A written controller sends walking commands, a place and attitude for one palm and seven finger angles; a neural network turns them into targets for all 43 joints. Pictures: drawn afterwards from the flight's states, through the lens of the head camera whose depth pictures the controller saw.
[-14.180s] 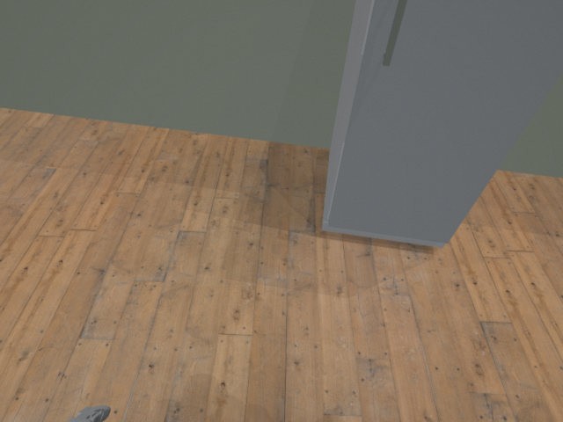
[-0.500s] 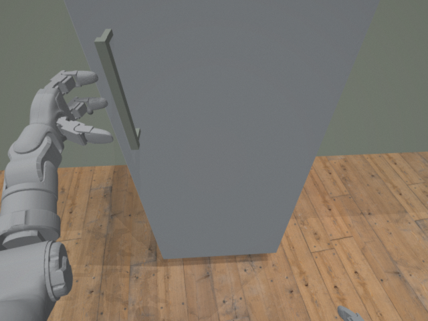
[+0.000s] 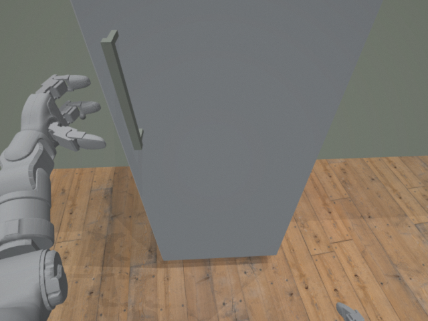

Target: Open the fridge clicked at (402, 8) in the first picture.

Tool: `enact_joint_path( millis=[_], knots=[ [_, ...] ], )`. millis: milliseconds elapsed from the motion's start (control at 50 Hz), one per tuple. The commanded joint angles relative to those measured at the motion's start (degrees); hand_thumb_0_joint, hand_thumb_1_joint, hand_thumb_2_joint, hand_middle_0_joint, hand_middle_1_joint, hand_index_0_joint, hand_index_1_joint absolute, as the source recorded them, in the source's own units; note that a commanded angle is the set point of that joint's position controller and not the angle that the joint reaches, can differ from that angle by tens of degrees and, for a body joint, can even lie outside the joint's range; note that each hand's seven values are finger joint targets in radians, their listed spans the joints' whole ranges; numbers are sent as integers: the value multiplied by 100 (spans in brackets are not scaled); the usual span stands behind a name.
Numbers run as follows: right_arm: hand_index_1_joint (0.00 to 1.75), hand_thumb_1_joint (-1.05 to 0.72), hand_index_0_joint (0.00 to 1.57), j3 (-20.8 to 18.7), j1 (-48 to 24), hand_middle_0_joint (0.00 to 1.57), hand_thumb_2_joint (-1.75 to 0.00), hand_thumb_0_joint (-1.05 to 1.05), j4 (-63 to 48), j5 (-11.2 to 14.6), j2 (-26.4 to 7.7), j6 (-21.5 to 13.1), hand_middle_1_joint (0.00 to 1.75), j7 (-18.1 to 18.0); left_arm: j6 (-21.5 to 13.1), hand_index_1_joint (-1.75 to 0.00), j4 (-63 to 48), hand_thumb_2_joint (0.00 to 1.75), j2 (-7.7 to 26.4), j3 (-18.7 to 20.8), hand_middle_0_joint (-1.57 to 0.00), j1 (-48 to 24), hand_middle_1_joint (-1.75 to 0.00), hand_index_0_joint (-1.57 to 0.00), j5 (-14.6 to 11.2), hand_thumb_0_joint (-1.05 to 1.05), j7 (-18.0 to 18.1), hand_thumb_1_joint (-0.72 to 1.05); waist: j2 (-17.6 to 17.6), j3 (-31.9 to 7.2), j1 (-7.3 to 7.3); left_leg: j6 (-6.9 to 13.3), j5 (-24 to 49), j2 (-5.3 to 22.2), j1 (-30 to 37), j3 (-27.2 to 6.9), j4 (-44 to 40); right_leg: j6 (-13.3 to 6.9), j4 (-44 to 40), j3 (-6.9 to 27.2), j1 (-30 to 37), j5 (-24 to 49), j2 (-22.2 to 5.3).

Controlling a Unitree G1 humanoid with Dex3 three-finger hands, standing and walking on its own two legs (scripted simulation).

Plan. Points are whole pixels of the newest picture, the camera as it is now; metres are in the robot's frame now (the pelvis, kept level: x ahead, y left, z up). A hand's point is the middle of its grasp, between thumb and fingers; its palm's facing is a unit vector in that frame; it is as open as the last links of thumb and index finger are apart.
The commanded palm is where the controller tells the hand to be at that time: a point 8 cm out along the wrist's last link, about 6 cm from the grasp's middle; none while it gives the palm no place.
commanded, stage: move the hooked fingers beside the handle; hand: left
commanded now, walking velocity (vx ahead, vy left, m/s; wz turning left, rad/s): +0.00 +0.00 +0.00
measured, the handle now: (127, 97) +0.48 +0.19 +0.19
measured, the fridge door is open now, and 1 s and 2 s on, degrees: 0 0 0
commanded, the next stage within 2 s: feel for the door with the fingertips in 0.28 s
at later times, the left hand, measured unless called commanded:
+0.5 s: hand (88, 117) +0.40 +0.24 +0.20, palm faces +0.09 -1.00 +0.00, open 14.0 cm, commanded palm +0.37 +0.28 +0.20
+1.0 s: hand (106, 114) +0.41 +0.21 +0.20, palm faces +0.12 -0.99 +0.00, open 14.0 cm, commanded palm +0.39 +0.26 +0.20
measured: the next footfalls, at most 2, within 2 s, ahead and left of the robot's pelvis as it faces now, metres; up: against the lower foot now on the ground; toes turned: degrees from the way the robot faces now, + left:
none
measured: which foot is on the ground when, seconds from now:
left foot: down 0.00-1.00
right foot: down 0.00-1.00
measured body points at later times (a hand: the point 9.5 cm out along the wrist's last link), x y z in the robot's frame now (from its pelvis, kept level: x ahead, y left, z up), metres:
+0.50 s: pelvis -0.01 +0.00 +0.00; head -0.01 +0.00 +0.45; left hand +0.39 +0.29 +0.20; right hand +0.10 -0.25 -0.10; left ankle +0.01 +0.13 -0.73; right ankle -0.03 -0.13 -0.73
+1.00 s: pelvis -0.01 +0.00 +0.00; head -0.02 -0.01 +0.45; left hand +0.40 +0.26 +0.21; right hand +0.12 -0.26 -0.10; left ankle +0.01 +0.13 -0.73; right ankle -0.03 -0.13 -0.73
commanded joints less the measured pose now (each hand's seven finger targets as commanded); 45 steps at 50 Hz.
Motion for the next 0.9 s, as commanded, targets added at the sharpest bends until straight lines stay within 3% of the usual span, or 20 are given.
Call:
enact_joint_path(
  millis=[0, 60, 100, 120, 200, 240, 300, 340, 420, 520, 540, 600, 640, 720, 760, 880],
  knots=[
    [30, -90, 20, -301, -249, 20, -90, 0, -751, -11, -798, -286, 30, -75, -308, -120, -1141, 30, 1502, 105, -30, -2833, -120, -30, -125, 0, 13, -50, 222, -1323, -65, 318, 1376, -242, 1155, -105, -220, -158, -381, -76, -181, 1839, 163],
    [30, -90, 20, -298, -293, 20, -90, 0, -783, -41, -772, -305, 30, -52, -384, -120, -1397, 30, 1522, 160, -30, -2902, -120, -30, -81, 0, 77, -50, 344, -1633, -29, 291, 1614, -238, 1343, -159, -191, -172, -317, -75, -99, 2024, 168],
    [30, -90, 20, -293, -256, 20, -90, 0, -763, -26, -772, -298, 30, -56, -367, -120, -1137, 30, 1368, 63, -30, -2681, -120, -30, -140, 0, 75, -50, 32, -1508, -53, 315, 1533, -232, 1244, -132, -188, -158, -346, -101, -80, 1978, 172],
    [30, -90, 20, -290, -299, 20, -90, 0, -733, -23, -792, -292, 30, -61, -358, -120, -1097, 30, 1569, 219, -30, -2772, -120, -30, -143, 0, 77, -50, 110, -1391, -41, 313, 1410, -234, 1163, -121, -212, -146, -379, -59, -136, 1934, 163],
    [30, -90, 20, -288, -298, 20, -90, 0, -787, -30, -789, -277, 30, -57, -400, -120, -1106, 30, 1680, 287, -30, -2700, -120, -30, -78, 0, 92, -50, 152, -1467, 23, 305, 1389, -240, 1118, -122, -236, -166, -367, -73, -27, 1832, 155],
    [30, -90, 20, -262, -357, 20, -90, 0, -811, -30, -756, -283, 30, -46, -409, -120, -1256, 30, 1438, 68, -30, -2860, -120, -30, -71, 0, 88, -50, 377, -1452, -19, 289, 1403, -239, 1217, -144, -257, -172, -364, -68, -121, 1835, 159],
    [30, -90, 20, -281, -320, 20, -90, 0, -792, -28, -782, -299, 30, -70, -449, -120, -1256, 30, 1436, 90, -30, -2778, -120, -30, -123, 0, 95, -50, 118, -1464, -28, 298, 1354, -219, 1224, -165, -271, -171, -395, -102, -68, 1727, 173],
    [30, -90, 20, -265, -345, 20, -90, 0, -752, -20, -769, -312, 30, -74, -394, -120, -1153, 30, 1292, -23, -30, -2906, -120, -30, -122, 0, 110, -50, 211, -1273, -65, 296, 1180, -221, 1203, -175, -315, -164, -442, -88, -258, 1567, 179],
    [30, -90, 20, -281, -328, 20, -90, 0, -706, -26, -784, -344, 30, -76, -355, -120, -1209, 30, 1178, -122, -30, -3044, -120, -30, -116, 0, 192, -50, 147, -1331, -85, 304, 1138, -220, 1213, -183, -318, -156, -465, -88, -265, 1513, 173],
    [30, -90, 20, -289, -334, 20, -90, 0, -701, -52, -747, -364, 30, -36, -393, -120, -1393, 30, 1063, -126, -30, -2971, -120, -30, -71, 0, 375, -50, 287, -1510, -5, 278, 1221, -222, 1297, -213, -333, -182, -435, -107, -157, 1503, 176],
    [30, -90, 20, -278, -334, 20, -90, 0, -684, -58, -735, -369, 30, -30, -372, -120, -1380, 30, 934, -196, -30, -3012, -120, -30, -72, 0, 415, -50, 163, -1444, -25, 282, 1221, -224, 1274, -216, -348, -176, -442, -122, -174, 1517, 188],
    [30, -90, 20, -298, -326, 20, -90, 0, -701, -83, -744, -364, 30, -12, -364, -120, -1498, 30, 1011, -60, -30, -2773, -120, -30, -55, 0, 520, -50, 37, -1573, 66, 295, 1389, -223, 1273, -172, -339, -171, -422, -128, 13, 1678, 187],
    [30, -90, 20, -291, -409, 20, -90, 0, -711, -76, -699, -365, 30, 9, -321, -120, -1677, 30, 960, -61, -30, -2775, -120, -30, -26, 0, 592, -50, 203, -1541, 84, 286, 1467, -221, 1297, -132, -346, -170, -412, -100, 44, 1821, 173],
    [30, -90, 20, -287, -511, 20, -90, 0, -746, -70, -659, -352, 30, 32, -218, -120, -1914, 30, 563, -293, -30, -2608, -120, -30, -38, 0, 718, -50, 102, -1412, 82, 297, 1445, -216, 1305, -109, -386, -162, -438, -122, 53, 1802, 187],
    [30, -90, 20, -288, -508, 20, -90, 0, -714, -86, -681, -305, 30, 8, -139, -120, -1870, 30, 899, 16, -30, -2513, -120, -30, -2, 0, 799, -50, -97, -1401, 132, 305, 1434, -219, 1237, -87, -415, -150, -458, -97, 129, 1844, 185],
    [30, -90, 20, -263, -494, 20, -90, 0, -626, -89, -669, -236, 30, -68, -105, -120, -1532, 30, 857, -195, -30, -3055, -120, -30, 102, 0, 786, -50, -40, -1221, -36, 317, 1182, -242, 1185, -60, -428, -123, -539, -46, -12, 1656, 147]
  ],
)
